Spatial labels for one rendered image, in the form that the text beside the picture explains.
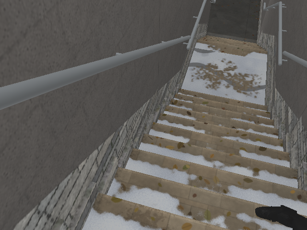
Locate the stairs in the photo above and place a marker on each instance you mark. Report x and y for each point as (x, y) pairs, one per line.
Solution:
(207, 164)
(233, 42)

